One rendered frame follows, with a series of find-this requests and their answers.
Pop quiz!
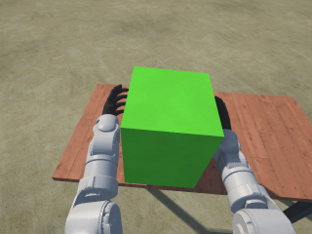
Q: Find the carton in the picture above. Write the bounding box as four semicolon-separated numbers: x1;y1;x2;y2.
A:
120;66;224;188

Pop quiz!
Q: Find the right robot forearm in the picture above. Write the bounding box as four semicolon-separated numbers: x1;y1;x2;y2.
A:
213;129;296;234

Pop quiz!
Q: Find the robot left hand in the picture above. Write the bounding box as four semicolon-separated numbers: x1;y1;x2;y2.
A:
101;84;129;116

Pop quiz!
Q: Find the table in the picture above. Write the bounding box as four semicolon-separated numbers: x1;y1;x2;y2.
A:
52;83;312;224

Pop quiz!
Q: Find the robot right hand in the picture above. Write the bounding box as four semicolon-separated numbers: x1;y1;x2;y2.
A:
214;96;232;130

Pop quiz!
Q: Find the left robot upper arm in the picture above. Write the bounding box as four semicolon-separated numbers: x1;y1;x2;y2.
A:
65;200;123;234

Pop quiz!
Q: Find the left robot forearm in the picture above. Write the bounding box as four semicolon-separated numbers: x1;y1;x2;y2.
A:
64;114;120;234

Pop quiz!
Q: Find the right robot upper arm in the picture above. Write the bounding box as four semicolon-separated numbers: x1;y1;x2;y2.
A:
232;209;295;234

